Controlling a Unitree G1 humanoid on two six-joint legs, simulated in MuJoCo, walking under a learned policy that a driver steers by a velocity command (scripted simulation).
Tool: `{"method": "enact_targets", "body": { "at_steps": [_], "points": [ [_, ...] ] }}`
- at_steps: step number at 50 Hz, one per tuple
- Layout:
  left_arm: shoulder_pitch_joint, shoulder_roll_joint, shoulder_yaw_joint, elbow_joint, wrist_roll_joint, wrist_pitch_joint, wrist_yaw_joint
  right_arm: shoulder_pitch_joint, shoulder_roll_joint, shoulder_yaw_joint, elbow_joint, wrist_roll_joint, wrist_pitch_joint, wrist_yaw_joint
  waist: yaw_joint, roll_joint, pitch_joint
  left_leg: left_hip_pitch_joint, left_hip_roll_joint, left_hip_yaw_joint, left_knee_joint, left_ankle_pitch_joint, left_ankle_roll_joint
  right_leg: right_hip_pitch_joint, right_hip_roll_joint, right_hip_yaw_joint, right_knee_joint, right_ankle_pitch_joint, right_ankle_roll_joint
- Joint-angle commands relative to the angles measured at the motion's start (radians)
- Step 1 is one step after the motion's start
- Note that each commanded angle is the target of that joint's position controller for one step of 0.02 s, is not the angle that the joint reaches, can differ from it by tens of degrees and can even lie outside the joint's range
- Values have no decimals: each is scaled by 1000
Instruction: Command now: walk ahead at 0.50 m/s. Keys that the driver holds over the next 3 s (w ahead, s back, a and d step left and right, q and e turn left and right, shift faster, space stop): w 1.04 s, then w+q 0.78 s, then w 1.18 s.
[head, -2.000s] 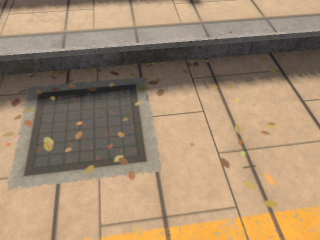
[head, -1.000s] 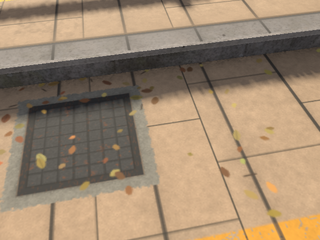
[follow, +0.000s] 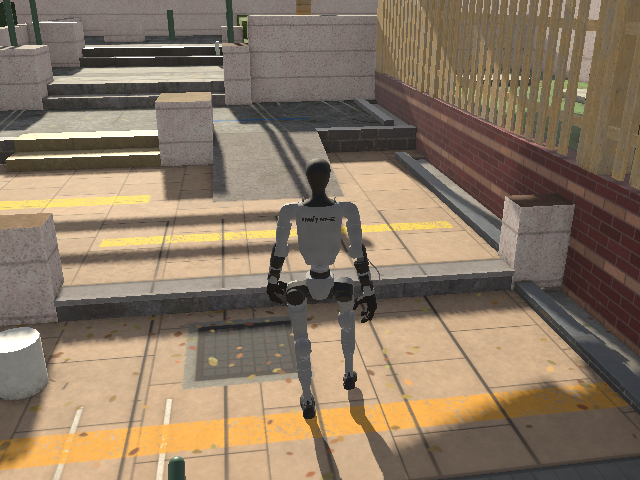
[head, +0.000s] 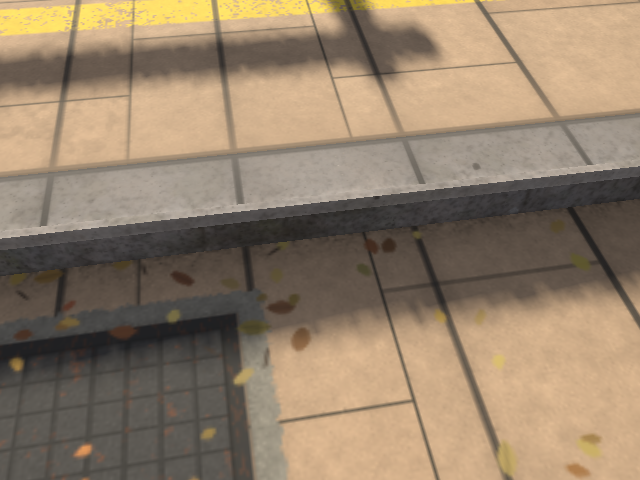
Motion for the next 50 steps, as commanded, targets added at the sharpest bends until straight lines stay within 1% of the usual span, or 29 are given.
{"method": "enact_targets", "body": {
  "at_steps": [1, 5, 8, 10, 11, 12, 13, 14, 15, 16, 17, 18, 19, 21, 24, 29, 33, 35, 37, 38, 39, 40, 41, 42, 43, 44, 45, 47, 50],
  "points": [
    [-81, 24, -4, -67, -8, -6, -5, 35, -110, -11, -36, 2, -15, -3, 6, 96, 74, -50, 253, -141, -121, 315, 104, -14, 14, -43, -151, 103, 14],
    [-183, 29, -7, -102, -12, -12, -2, 103, -118, -10, -10, -4, -13, -11, -27, 109, 85, 64, 279, -125, -92, 387, 103, -4, 45, -68, -285, 123, -9],
    [-190, 46, 0, -117, -11, -22, 1, 98, -132, -15, 1, -12, -9, -22, -10, 111, 87, 150, 314, -119, -27, 519, 96, 27, 67, -70, -347, 39, -46],
    [-75, 65, 14, -85, -9, -32, 11, 65, -150, -20, 0, -15, -5, -27, 48, 121, 27, 161, 310, -95, 122, 770, 72, 191, 122, -91, -386, -38, -81],
    [76, 79, 26, -33, -5, -41, 18, 45, -155, -21, -2, -13, 1, -26, 113, 99, -48, 135, 279, -67, 294, 812, 54, 359, 156, -109, -448, -11, -101],
    [252, 127, 46, 20, 14, -51, 28, 44, -135, -14, -14, -6, 2, -23, 172, 62, -153, -21, 237, -43, 525, 624, 36, 614, 76, -23, -456, -20, -137],
    [380, 244, 76, 31, 38, -54, 34, 140, -39, 8, -46, 37, 3, -11, 159, -143, -314, -365, 95, 13, 931, 114, -13, 938, -242, 432, -504, -135, -259],
    [330, 234, 76, 30, 3, -35, 23, 132, -91, -11, -37, 23, 3, -8, 138, -131, -347, -513, 14, -116, 1103, -327, -6, 928, -307, 715, -660, -180, -298],
    [200, 191, 63, 12, -17, -31, 20, 30, -119, -21, -65, 9, 8, -8, 88, -48, -171, -587, 90, -156, 1126, -240, 4, 778, -264, 547, -672, -254, -257],
    [127, 121, 44, -1, -20, -36, 16, -38, -108, -17, -82, 3, 2, -3, 71, 5, -71, -577, 128, -154, 1065, -156, 5, 633, -223, 427, -713, -205, -225],
    [100, 82, 31, 5, -17, -44, 16, -55, -87, -17, -81, -1, 6, 0, 41, 9, -17, -538, 158, -149, 999, -112, 4, 539, -171, 328, -744, -131, -184],
    [102, 50, 21, 21, -22, -50, 20, -40, -72, -16, -78, -18, 19, 4, 10, -11, 5, -486, 177, -146, 948, -92, -5, 471, -130, 252, -763, -65, -154],
    [122, 40, 15, 33, -20, -56, 24, -18, -54, -14, -67, -25, 32, 10, -3, -22, 1, -450, 181, -139, 925, -80, -15, 445, -110, 207, -772, -13, -145],
    [180, 63, 18, 57, -23, -70, 27, -37, -51, -16, -75, -27, 48, 18, -13, -15, 5, -468, 183, -117, 896, -52, -31, 449, -93, 157, -784, 99, -152],
    [236, 86, 18, 72, -23, -73, 28, -167, -66, -17, -119, -24, 60, 23, 3, -13, 44, -581, 204, -94, 803, 44, -56, 484, -79, 115, -816, 132, -153],
    [321, 78, 6, 92, -23, -72, 30, -365, -59, -7, -184, -10, 54, 26, 50, -21, 71, -623, 185, -50, 553, 173, -76, 566, -56, 59, -818, 263, -140],
    [380, 85, 5, 118, -16, -72, 38, -468, -59, 1, -220, -8, 45, 25, 79, -31, 82, -611, 152, -22, 414, 186, -51, 676, -78, 38, -788, 366, -145],
    [384, 97, 9, 128, -11, -71, 45, -489, -70, -1, -236, -7, 39, 24, 73, -33, 87, -598, 143, -25, 368, 144, -27, 733, -104, 39, -760, 418, -149],
    [354, 110, 14, 130, -7, -70, 51, -450, -85, -7, -231, -7, 30, 19, 41, -35, 68, -510, 110, -11, 323, 70, 7, 761, -113, 20, -686, 600, -136],
    [341, 120, 17, 132, -6, -68, 53, -385, -97, -14, -213, -8, 25, 12, 11, -43, 30, -423, 78, 0, 307, 28, 25, 768, -113, 11, -603, 736, -125],
    [326, 127, 19, 133, -6, -63, 51, -256, -114, -26, -171, -10, 18, 4, -42, -35, -34, -286, 47, 12, 261, 30, 45, 759, -94, -5, -454, 807, -111],
    [312, 117, 15, 125, -12, -61, 48, -80, -146, -41, -113, -25, 8, -5, -108, -6, -131, -47, 79, -24, 228, 61, 75, 641, -54, -35, -245, 687, -93],
    [349, 48, -5, 88, -46, -62, 36, 77, -243, -67, -88, -52, 3, -16, -128, 148, -267, 261, 341, -367, 203, -64, 161, 335, 42, -91, 103, 292, -56],
    [402, 50, 5, 92, -56, -64, 28, 62, -274, -79, -84, -34, 17, -2, -85, 280, -346, 372, 509, -789, 60, -83, 256, 90, 207, -25, 388, -393, -45],
    [305, 103, 18, 78, -34, -58, 31, -69, -239, -69, -105, -7, 23, 3, -41, 133, -212, 246, 461, -672, 40, -141, 219, 8, 123, 71, 424, -315, -62],
    [230, 85, 14, 58, -28, -62, 25, -151, -171, -49, -118, 1, 18, 7, -23, 77, -96, 95, 430, -543, 4, -112, 194, 6, 83, 68, 377, -229, -61],
    [211, 59, 10, 59, -25, -61, 22, -185, -121, -34, -114, 0, 11, 8, 11, 53, -26, -18, 382, -446, -36, -43, 153, 44, 46, 62, 304, -180, -59],
    [235, 35, 8, 68, 4, -35, 12, -171, -75, -15, -83, 3, -3, 0, 55, 85, -1, -124, 315, -317, -66, 97, 110, 133, 21, 54, 226, -149, -36],
    [197, 31, 8, 53, 8, -14, 3, -105, -116, -17, -53, 6, -20, -4, 69, 83, 2, -123, 292, -238, -85, 245, 116, 104, 14, 25, 165, -104, -10]
  ]
}}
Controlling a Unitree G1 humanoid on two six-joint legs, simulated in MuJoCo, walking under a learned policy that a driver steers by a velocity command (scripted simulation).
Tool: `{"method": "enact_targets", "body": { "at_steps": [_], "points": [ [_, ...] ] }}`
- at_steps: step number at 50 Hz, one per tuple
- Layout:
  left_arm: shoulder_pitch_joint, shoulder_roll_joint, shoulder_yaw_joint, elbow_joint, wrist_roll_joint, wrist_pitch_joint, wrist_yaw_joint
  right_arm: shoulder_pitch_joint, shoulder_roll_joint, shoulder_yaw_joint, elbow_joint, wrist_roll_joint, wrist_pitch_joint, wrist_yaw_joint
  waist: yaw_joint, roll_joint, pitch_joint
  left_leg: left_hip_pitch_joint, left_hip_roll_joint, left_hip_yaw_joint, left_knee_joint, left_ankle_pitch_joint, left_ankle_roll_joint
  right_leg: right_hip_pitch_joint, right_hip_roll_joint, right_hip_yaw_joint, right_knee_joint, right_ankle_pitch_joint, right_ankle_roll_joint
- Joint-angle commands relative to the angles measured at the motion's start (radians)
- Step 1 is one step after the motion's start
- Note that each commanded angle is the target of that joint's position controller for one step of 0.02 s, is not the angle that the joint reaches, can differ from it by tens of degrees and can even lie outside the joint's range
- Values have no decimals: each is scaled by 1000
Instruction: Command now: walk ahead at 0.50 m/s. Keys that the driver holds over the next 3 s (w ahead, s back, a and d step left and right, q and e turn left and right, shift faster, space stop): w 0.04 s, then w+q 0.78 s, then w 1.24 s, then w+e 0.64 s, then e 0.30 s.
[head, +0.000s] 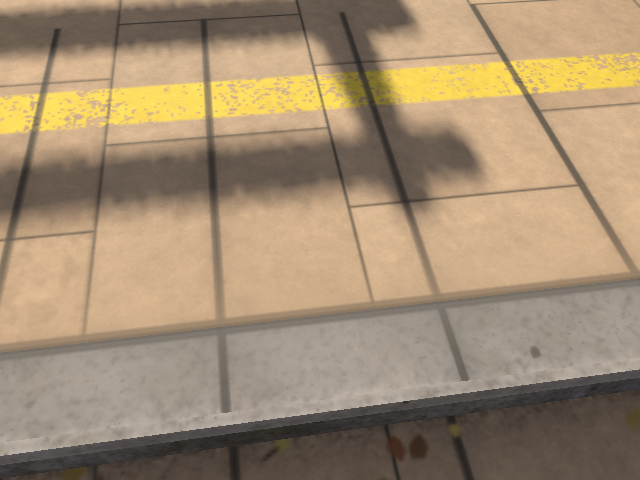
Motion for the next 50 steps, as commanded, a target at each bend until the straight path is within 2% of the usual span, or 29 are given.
{"method": "enact_targets", "body": {
  "at_steps": [1, 4, 6, 11, 14, 15, 16, 17, 18, 19, 20, 21, 23, 26, 29, 31, 33, 35, 37, 39, 42, 43, 44, 45, 46, 47, 48, 49, 50],
  "points": [
    [65, 26, 4, -21, 7, 18, -10, 60, -100, -9, -17, 4, -25, -4, 33, 75, 0, 30, 274, -226, -221, 216, 111, -86, -45, 2, -43, 75, 26],
    [-90, 43, 5, -75, 5, 19, -10, 120, -91, -1, -1, 9, -20, -5, -1, 81, 37, 65, 249, -214, -242, 230, 110, -172, -58, -24, -188, 171, 56],
    [-167, 32, -1, -102, -2, 15, -10, 150, -94, 1, 3, 7, -16, -5, -21, 82, 44, 88, 235, -210, -230, 273, 105, -166, -40, -39, -306, 213, 74],
    [-289, 35, -11, -152, -13, 1, 0, 196, -115, -5, 6, -4, -11, -13, -57, 109, 27, 177, 232, -221, -137, 431, 101, -109, 13, -51, -487, 235, 79],
    [-250, 72, -2, -161, -18, -17, 10, 152, -137, -16, -11, -10, -7, -18, -23, 132, 4, 197, 251, -264, -43, 517, 82, 1, 34, -31, -566, 148, 53],
    [-178, 90, 6, -144, -17, -27, 15, 127, -143, -19, -18, -7, -7, -19, 10, 125, -27, 192, 243, -271, 32, 589, 69, 94, 53, -36, -610, 128, 38],
    [-46, 112, 17, -104, -9, -40, 24, 104, -138, -18, -27, 0, -5, -16, 69, 79, -99, 161, 193, -243, 191, 600, 47, 264, 59, -46, -693, 178, 19],
    [78, 169, 32, -90, 20, -56, 37, 75, -106, -7, -66, 14, -9, -16, 118, 8, -213, 11, 133, -217, 410, 429, 18, 491, -86, 81, -705, 240, -18],
    [143, 279, 60, -98, 38, -49, 38, 189, 4, 15, -96, 56, -2, -23, 79, -216, -356, -313, -14, -106, 707, -155, -28, 794, -379, 417, -709, 399, -131],
    [124, 225, 58, -93, 17, -23, 35, 197, -83, -8, -78, 24, 17, -33, 62, -148, -378, -383, 15, -142, 864, -364, -16, 719, -395, 544, -767, 258, -153],
    [32, 142, 35, -116, 7, -15, 31, 163, -93, -17, -74, -1, 29, -26, 20, -55, -241, -407, 74, -171, 898, -298, -9, 570, -346, 434, -809, 49, -122],
    [-49, 90, 19, -134, -2, -17, 27, 115, -78, -13, -82, -7, 32, -14, 4, -26, -133, -400, 111, -165, 855, -225, -15, 433, -292, 319, -870, 9, -96],
    [-55, 63, 9, -121, -9, -28, 35, 68, -59, -15, -101, -23, 51, 4, -19, -67, -49, -363, 146, -153, 810, -161, -32, 302, -225, 157, -930, 112, -60],
    [-5, 87, 17, -104, -15, -54, 34, 37, -44, -15, -121, -26, 70, 17, -32, -50, -64, -391, 150, -131, 829, -87, -46, 306, -222, 48, -936, 266, -78],
    [51, 101, 23, -97, -2, -60, 34, -67, -42, -15, -164, -33, 88, 24, -13, -43, -58, -492, 152, -102, 842, -52, -65, 356, -246, -10, -912, 335, -96],
    [95, 103, 24, -89, 1, -56, 32, -143, -39, -13, -200, -34, 96, 29, 4, -46, -57, -562, 157, -100, 865, -25, -71, 395, -263, -31, -894, 332, -99],
    [166, 104, 27, -70, 12, -49, 30, -168, -18, -12, -215, -37, 113, 15, 18, -93, -71, -667, 146, -63, 1094, -91, -61, 446, -289, -18, -882, 197, -115],
    [231, 104, 27, -53, 22, -49, 31, -265, -25, -22, -268, -32, 120, -6, 45, -72, -5, -915, 145, -123, 1404, -205, -49, 518, -353, 47, -931, -2, -141],
    [270, 96, 23, -34, 34, -48, 33, -343, -8, -17, -319, -24, 116, -29, 46, -29, 70, -1146, 148, -173, 1576, -320, -30, 603, -378, 55, -966, -141, -125],
    [330, 86, 16, -3, 42, -52, 31, -429, 14, -3, -376, -25, 113, -36, 61, -2, 112, -1310, 133, -178, 1690, -401, -7, 675, -387, 20, -963, -108, -101],
    [337, 92, 7, 24, 41, -64, 30, -567, 54, 24, -480, -29, 108, -31, 58, 12, 153, -1321, 124, -128, 1552, -451, 12, 608, -338, -102, -1004, -64, -51],
    [357, 93, 3, 37, 41, -68, 28, -596, 72, 32, -504, -29, 107, -34, 72, -38, 152, -1377, 111, -101, 1613, -488, 27, 641, -342, -98, -1008, 9, -66],
    [350, 113, 2, 48, 34, -69, 30, -625, 90, 46, -545, -20, 102, -36, 62, -52, 167, -1430, 133, -101, 1579, -532, 42, 666, -354, -121, -1037, 68, -57],
    [336, 109, -1, 54, 27, -60, 32, -650, 100, 64, -581, -13, 91, -31, 52, -33, 164, -1379, 154, -44, 1417, -550, 42, 635, -306, -184, -1075, 76, -44],
    [334, 90, -9, 71, 14, -46, 40, -668, 114, 78, -623, -17, 88, -22, 43, -44, 159, -1291, 181, -35, 1330, -522, 62, 596, -283, -215, -1113, 193, -44],
    [266, 95, -14, 37, -2, -30, 39, -579, 118, 94, -614, -4, 87, 3, 4, -28, 105, -959, 167, 72, 1087, -374, 75, 429, -228, -304, -1176, 341, -70],
    [249, 97, -19, 24, -43, -29, 38, -469, 117, 97, -588, 8, 93, 19, -34, -29, -7, -537, 135, 86, 931, -177, 102, 313, -227, -307, -1145, 840, -92],
    [227, 198, -2, -18, -55, -33, 27, -235, 31, 56, -511, -5, 103, 21, -117, -117, -187, -254, -2, 158, 990, -243, 96, 332, -242, -298, -911, 1483, -113],
    [183, 322, 35, -40, -74, -42, 3, 66, -26, 21, -429, 2, 102, 19, -262, -196, -374, 23, -60, 111, 869, -144, 118, 357, -230, -295, -580, 1782, -91]
  ]
}}
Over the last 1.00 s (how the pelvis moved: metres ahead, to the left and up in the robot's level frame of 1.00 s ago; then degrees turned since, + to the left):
0.56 -0.01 0.00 0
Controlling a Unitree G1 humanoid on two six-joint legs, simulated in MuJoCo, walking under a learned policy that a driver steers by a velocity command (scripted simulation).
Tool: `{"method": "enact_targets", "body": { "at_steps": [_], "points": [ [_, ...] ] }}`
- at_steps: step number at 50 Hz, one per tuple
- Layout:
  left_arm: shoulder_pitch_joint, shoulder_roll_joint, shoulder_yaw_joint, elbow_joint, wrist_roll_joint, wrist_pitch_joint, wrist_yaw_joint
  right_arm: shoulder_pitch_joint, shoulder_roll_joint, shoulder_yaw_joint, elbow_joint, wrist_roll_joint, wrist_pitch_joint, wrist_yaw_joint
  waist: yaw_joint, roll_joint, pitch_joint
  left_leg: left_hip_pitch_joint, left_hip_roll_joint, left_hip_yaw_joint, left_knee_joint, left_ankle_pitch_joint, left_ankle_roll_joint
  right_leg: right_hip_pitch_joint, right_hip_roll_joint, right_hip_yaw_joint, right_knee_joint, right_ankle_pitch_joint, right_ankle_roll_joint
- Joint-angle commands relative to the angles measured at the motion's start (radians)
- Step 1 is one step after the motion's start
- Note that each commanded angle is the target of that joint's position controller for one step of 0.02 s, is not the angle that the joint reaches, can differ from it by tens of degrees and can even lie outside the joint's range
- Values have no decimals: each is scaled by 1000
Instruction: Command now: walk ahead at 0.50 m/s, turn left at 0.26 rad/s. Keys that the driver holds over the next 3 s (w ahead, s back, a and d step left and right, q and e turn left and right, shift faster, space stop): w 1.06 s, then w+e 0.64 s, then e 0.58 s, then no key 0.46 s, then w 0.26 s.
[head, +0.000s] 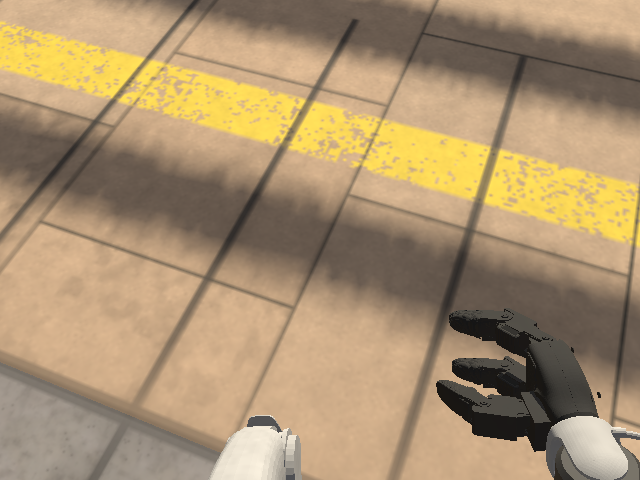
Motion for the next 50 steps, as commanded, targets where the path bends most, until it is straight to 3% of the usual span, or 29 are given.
{"method": "enact_targets", "body": {
  "at_steps": [1, 2, 3, 4, 5, 6, 7, 8, 9, 11, 12, 13, 15, 18, 21, 24, 28, 30, 32, 34, 35, 36, 37, 38, 39, 40, 44, 48, 50],
  "points": [
    [-135, 414, 94, -152, -83, -44, -40, 633, -214, -95, 113, 20, 0, 11, -375, -192, -496, 1177, -124, -196, -396, 129, 52, -464, -55, 138, 735, 1419, -174],
    [-57, 225, 60, -224, -76, -48, -84, 595, -400, -142, 139, 11, -9, 3, -253, 263, -603, 1333, 246, -836, -761, 251, 125, -751, 203, 230, 1293, -34, -75],
    [-51, 190, 70, -217, -46, -49, -88, 535, -405, -160, 132, -4, 4, -5, -212, 167, -688, 1248, 250, -1017, -917, 180, 33, -724, 248, 533, 1551, 27, -99],
    [-98, 116, 65, -263, -36, -30, -72, 442, -380, -151, 174, -14, -2, 3, -130, 84, -537, 1110, 244, -949, -938, -43, -4, -822, 211, 528, 1627, 79, -105],
    [-131, 76, 57, -282, -21, -15, -47, 413, -298, -132, 227, -6, -16, 2, -80, 23, -352, 955, 218, -868, -934, -84, -29, -860, 160, 450, 1633, 124, -111],
    [-161, 35, 43, -294, 10, -1, -21, 376, -211, -110, 270, -11, -36, 0, -43, 6, -193, 805, 177, -746, -877, 1, -34, -904, 129, 459, 1614, 172, -132],
    [-165, 23, 36, -292, 23, 20, -4, 352, -136, -90, 296, -15, -46, 3, -15, 11, -101, 673, 139, -635, -862, 20, -42, -908, 121, 455, 1601, 171, -150],
    [-171, 13, 32, -314, 17, 33, 7, 366, -98, -77, 316, -20, -62, 7, -12, 74, -96, 658, 147, -617, -877, 43, -30, -945, 136, 456, 1692, 136, -165],
    [-210, -7, 19, -354, 32, 33, 12, 387, -91, -72, 345, -17, -83, 7, 12, 73, -89, 629, 147, -590, -906, 168, -32, -986, 136, 484, 1716, 146, -178],
    [-267, -44, -3, -383, 33, 42, 20, 425, -89, -73, 384, -11, -106, -1, 29, 40, -74, 640, 107, -436, -925, 218, -55, -1067, 134, 519, 1617, 143, -179],
    [-266, 7, 2, -392, 33, 46, 17, 425, -119, -76, 371, -9, -110, 0, 34, 22, -54, 654, 100, -389, -1001, 264, -63, -1075, 130, 490, 1447, 127, -168],
    [-279, 54, 17, -360, 28, 48, 13, 425, -100, -68, 358, 0, -114, 0, 8, -24, -66, 691, 61, -316, -1043, 379, -90, -1036, 127, 461, 1359, 216, -170],
    [-342, 88, 24, -388, 35, 57, -2, 508, -163, -81, 368, 23, -138, -6, -24, 49, -66, 773, 67, -294, -1132, 612, -112, -1041, 118, 379, 1181, 302, -141],
    [-455, 73, 22, -388, 19, 64, -26, 675, -179, -87, 391, 35, -143, -25, -120, 62, -91, 1047, 51, -239, -1159, 796, -152, -1112, 126, 282, 993, 355, -142],
    [-545, 54, 16, -400, 14, 65, -42, 747, -175, -83, 384, 22, -136, -36, -152, 88, -70, 1181, 60, -231, -1187, 832, -157, -1123, 135, 261, 844, 386, -143],
    [-622, 59, 13, -422, 11, 68, -47, 772, -162, -74, 377, 10, -128, -43, -157, 115, -30, 1251, 87, -234, -1227, 865, -141, -1103, 149, 235, 712, 372, -143],
    [-661, 78, 9, -426, 10, 68, -48, 800, -169, -67, 398, -1, -123, -52, -149, 95, 3, 1343, 104, -201, -1194, 1112, -126, -1008, 195, 189, 548, 275, -174],
    [-614, 87, 11, -410, 10, 64, -34, 794, -198, -71, 407, 4, -122, -59, -117, 109, -23, 1342, 102, -167, -1093, 1436, -138, -841, 258, 147, 475, 200, -208],
    [-483, 135, 29, -360, 9, 63, -12, 798, -228, -81, 420, 3, -114, -75, -65, 140, -69, 1367, 130, -189, -934, 1617, -152, -706, 293, 158, 430, 130, -231],
    [-242, 189, 55, -287, 13, 45, 10, 717, -260, -93, 402, 7, -107, -74, 65, 137, -136, 1228, 138, -210, -648, 1472, -148, -420, 236, 258, 329, 185, -284],
    [-76, 229, 73, -248, 26, 38, 21, 614, -250, -91, 357, 19, -113, -66, 164, 64, -220, 1003, 65, -180, -347, 1066, -136, -161, 88, 408, 316, 171, -354],
    [-98, 269, 77, -237, 45, 34, 12, 710, -113, -69, 314, 29, -107, -54, 8, -178, -262, 566, -126, -146, -13, -99, -165, 119, -211, 843, 354, 401, -494],
    [-161, 216, 72, -249, 3, 36, 3, 667, -183, -80, 310, 4, -104, -50, 8, -35, -221, 487, -108, -237, 60, -5, -129, -21, -200, 951, 200, 218, -532],
    [-257, 167, 61, -265, -2, 35, 4, 591, -207, -86, 294, 2, -109, -38, -35, -7, -86, 454, -57, -244, 24, 99, -117, -169, -162, 824, 120, 89, -498],
    [-293, 116, 48, -269, 5, 29, 2, 558, -209, -85, 286, 4, -111, -25, -59, 26, -26, 472, -36, -227, -18, 135, -112, -276, -115, 737, 71, 104, -457],
    [-286, 101, 41, -258, 11, 15, 3, 554, -201, -85, 286, -1, -102, -15, -82, 47, 3, 495, -18, -227, -53, 152, -118, -346, -77, 667, 45, 156, -424],
    [-193, 152, 42, -205, -6, -34, 8, 488, -153, -67, 245, -23, -65, 10, -110, 7, 45, 478, 44, -160, -223, 193, -158, -426, -7, 504, -32, 330, -369],
    [-139, 161, 37, -191, -7, -37, -12, 283, -126, -41, 172, -11, -65, 25, -55, -36, 49, 571, 35, -65, -618, 408, -169, -456, 94, 349, -20, 550, -287],
    [-77, 185, 42, -177, -9, -39, -12, 201, -124, -36, 149, -2, -66, 29, -11, -48, 30, 621, 6, -33, -734, 494, -160, -396, 72, 353, -24, 604, -266]
  ]
}}
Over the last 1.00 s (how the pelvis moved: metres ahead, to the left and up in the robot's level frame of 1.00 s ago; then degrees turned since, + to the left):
0.46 0.12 -0.02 27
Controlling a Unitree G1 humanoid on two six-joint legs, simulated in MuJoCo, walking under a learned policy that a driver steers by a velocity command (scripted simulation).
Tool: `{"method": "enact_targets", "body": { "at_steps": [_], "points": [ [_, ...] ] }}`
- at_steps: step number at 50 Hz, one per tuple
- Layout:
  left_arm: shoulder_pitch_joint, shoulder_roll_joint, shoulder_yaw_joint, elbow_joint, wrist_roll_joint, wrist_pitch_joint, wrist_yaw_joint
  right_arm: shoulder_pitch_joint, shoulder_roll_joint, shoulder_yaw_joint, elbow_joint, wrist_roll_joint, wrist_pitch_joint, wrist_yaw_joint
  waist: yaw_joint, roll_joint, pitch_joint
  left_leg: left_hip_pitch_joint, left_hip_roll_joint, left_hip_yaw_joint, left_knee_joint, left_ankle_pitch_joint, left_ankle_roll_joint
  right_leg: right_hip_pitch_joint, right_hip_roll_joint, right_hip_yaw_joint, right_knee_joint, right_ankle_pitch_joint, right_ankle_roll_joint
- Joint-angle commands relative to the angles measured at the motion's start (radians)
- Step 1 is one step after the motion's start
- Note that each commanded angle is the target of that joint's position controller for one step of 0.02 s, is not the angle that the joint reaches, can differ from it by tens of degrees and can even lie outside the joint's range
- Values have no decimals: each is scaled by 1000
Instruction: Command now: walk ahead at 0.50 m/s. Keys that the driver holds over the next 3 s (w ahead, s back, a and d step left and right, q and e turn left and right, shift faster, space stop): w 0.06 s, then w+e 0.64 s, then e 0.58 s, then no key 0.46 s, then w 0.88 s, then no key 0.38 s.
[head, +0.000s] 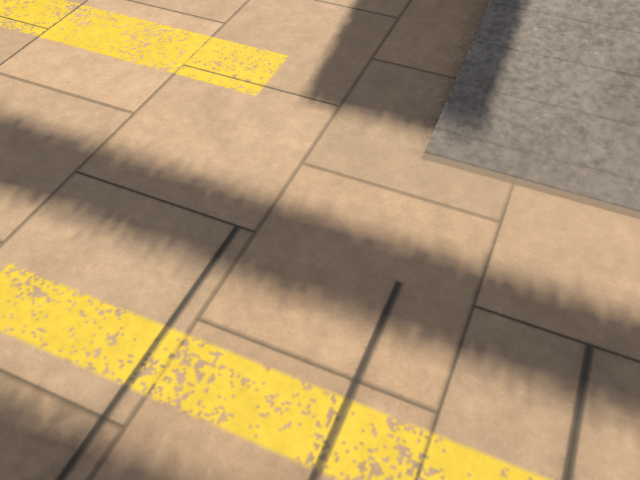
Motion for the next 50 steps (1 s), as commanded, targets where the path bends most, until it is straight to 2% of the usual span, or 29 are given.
{"method": "enact_targets", "body": {
  "at_steps": [1, 3, 5, 6, 7, 8, 9, 10, 11, 12, 13, 14, 17, 22, 26, 29, 31, 33, 34, 35, 36, 37, 38, 39, 40, 41, 43, 46, 50],
  "points": [
    [36, 142, 24, -43, -3, -19, 0, -115, -26, 8, -84, 9, -8, 7, 18, -92, 73, 151, -68, 96, -170, 142, 12, -131, -233, 96, -79, 583, -77],
    [41, 150, 23, -35, 0, -14, 8, -133, -52, -1, -96, 5, -11, -1, 12, -99, 60, 139, -83, 83, -219, 107, 38, -9, -269, 99, -25, 678, -70],
    [31, 166, 24, -32, 5, -6, 19, -75, -82, -13, -84, -7, -16, -13, -30, -116, 14, 225, -124, 71, -243, 13, 66, 58, -288, 114, 106, 894, -55],
    [13, 177, 27, -33, 8, 0, 23, 25, -108, -25, -54, -13, -22, -23, -80, -122, -37, 331, -146, 66, -272, -28, 83, 59, -283, 116, 226, 951, -43],
    [-2, 180, 27, -40, 6, 6, 24, 188, -141, -39, -6, -25, -34, -34, -155, -97, -124, 543, -126, 45, -324, 8, 110, -24, -254, 99, 414, 846, -29],
    [4, 140, 16, -77, 1, 6, 21, 351, -223, -61, 20, -50, -39, -49, -204, -4, -260, 798, 83, -151, -301, -39, 147, -216, -202, 70, 697, 486, -23],
    [164, 11, -10, -95, -38, 14, 19, 349, -305, -80, 14, -60, -33, -43, -120, 223, -394, 1028, 386, -600, -379, -35, 285, -544, -38, 37, 1055, -292, 12],
    [107, 136, 23, -71, -5, 26, 26, 312, -234, -73, 5, -15, -19, -35, -139, 69, -357, 931, 332, -653, -454, -157, 276, -613, -77, 133, 1130, -248, 1],
    [10, 132, 28, -98, -2, 27, 21, 211, -159, -50, 5, -7, -21, -34, -100, 33, -179, 775, 280, -474, -493, -202, 233, -645, -121, 146, 1106, -151, 0],
    [-29, 105, 22, -108, 1, 28, 14, 164, -114, -39, 11, -3, -28, -30, -80, 12, -90, 657, 233, -356, -545, -148, 197, -633, -156, 140, 1049, -90, 5],
    [-36, 96, 24, -106, 9, 39, 7, 150, -97, -34, 20, 0, -36, -33, -61, 31, -50, 585, 192, -263, -576, -98, 162, -603, -175, 139, 1011, -63, 13],
    [-14, 88, 26, -103, 24, 57, -4, 146, -87, -31, 33, 5, -41, -37, -33, 50, -25, 517, 166, -187, -600, -47, 143, -564, -188, 131, 994, -57, 23],
    [-41, 62, 28, -123, 30, 88, -23, 172, -101, -38, 56, 14, -67, -36, -9, 44, -13, 491, 155, -74, -645, 39, 142, -592, -202, 119, 976, -9, 37],
    [-213, 63, 28, -190, 31, 97, -35, 231, -112, -43, 92, 8, -65, -37, -32, 35, 46, 536, 130, 69, -678, 76, 140, -738, -220, 100, 835, 161, 58],
    [-349, 45, 14, -239, 31, 91, -49, 263, -130, -45, 109, 8, -63, -44, -68, 38, 71, 592, 126, 161, -667, 146, 121, -705, -203, 30, 609, 265, 46],
    [-425, 50, 12, -273, 36, 89, -58, 309, -151, -51, 132, 6, -52, -53, -92, 36, 89, 696, 154, 202, -628, 240, 109, -698, -186, -17, 504, 225, 14],
    [-434, 59, 16, -287, 41, 88, -59, 317, -163, -53, 142, 4, -40, -60, -86, 41, 80, 755, 164, 233, -557, 417, 96, -655, -150, -50, 457, 145, -18],
    [-376, 76, 27, -278, 44, 90, -51, 303, -198, -60, 145, 3, -26, -66, -52, 76, 31, 795, 170, 264, -406, 738, 82, -552, -80, -90, 442, 31, -60],
    [-295, 93, 38, -259, 44, 85, -45, 296, -214, -65, 144, 2, -16, -67, -15, 79, -18, 795, 169, 271, -267, 827, 80, -462, -40, -96, 423, -19, -85],
    [-157, 114, 54, -217, 47, 74, -36, 285, -222, -67, 138, 6, -7, -65, 50, 54, -98, 731, 155, 286, -59, 753, 64, -283, -7, -82, 347, 8, -115],
    [-5, 192, 83, -175, 63, 67, -20, 277, -196, -58, 111, 9, -7, -62, 113, -36, -197, 527, 125, 286, 241, 451, 27, -33, -124, 98, 293, -6, -161],
    [-62, 328, 113, -197, 54, 70, -9, 326, -69, -33, 33, 23, -13, -42, 18, -292, -266, 53, -94, 239, 632, -511, -46, 275, -446, 631, 250, 257, -330],
    [-9, 315, 114, -212, 15, 80, -2, 203, -153, -48, 11, 12, -20, -42, 87, -95, -316, -37, -114, 13, 707, -489, -52, 276, -467, 746, 174, 482, -352],
    [-69, 288, 105, -198, 11, 81, 8, 150, -128, -39, -11, 29, -28, -44, 49, -75, -189, -71, -58, -15, 677, -377, -45, 174, -449, 548, 189, 685, -324],
    [-117, 223, 88, -196, 2, 80, 10, 161, -123, -34, 0, 27, -33, -49, 8, -27, -101, -24, -30, -13, 582, -321, -43, 35, -394, 441, 181, 791, -273],
    [-167, 186, 77, -203, -4, 79, 12, 168, -128, -37, 9, 12, -23, -52, -31, -14, -54, 25, -13, -19, 515, -309, -47, -63, -333, 360, 165, 802, -226],
    [-207, 151, 60, -217, -9, 74, 10, 211, -128, -40, 12, -14, 18, -48, -78, -33, -63, 120, -16, -22, 438, -299, -65, -168, -276, 292, 141, 842, -194],
    [-171, 202, 72, -212, 4, 63, 5, 204, -105, -34, -4, -9, 47, -46, -85, -43, -91, 121, -40, -5, 345, -248, -80, -191, -239, 260, 153, 942, -182],
    [-122, 206, 71, -211, 2, 79, 12, 98, -117, -31, -45, -6, 56, -50, -47, -85, -92, 75, -51, -13, 222, -159, -82, -163, -210, 284, 177, 880, -139]
  ]
}}
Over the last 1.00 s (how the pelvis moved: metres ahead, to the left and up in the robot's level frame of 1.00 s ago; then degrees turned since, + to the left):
0.60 0.11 0.18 4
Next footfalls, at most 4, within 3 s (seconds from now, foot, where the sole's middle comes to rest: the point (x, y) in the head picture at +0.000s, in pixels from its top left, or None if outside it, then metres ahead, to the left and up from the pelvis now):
0.16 left None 0.28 0.12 -0.78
0.72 right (410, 471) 0.52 -0.13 -0.78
1.28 left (376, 375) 0.73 -0.06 -0.78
1.66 right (431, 467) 0.53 -0.17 -0.78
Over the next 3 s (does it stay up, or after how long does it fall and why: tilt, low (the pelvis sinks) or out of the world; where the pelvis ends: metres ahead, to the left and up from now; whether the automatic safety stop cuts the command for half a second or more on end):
stays up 0.92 -0.43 -0.01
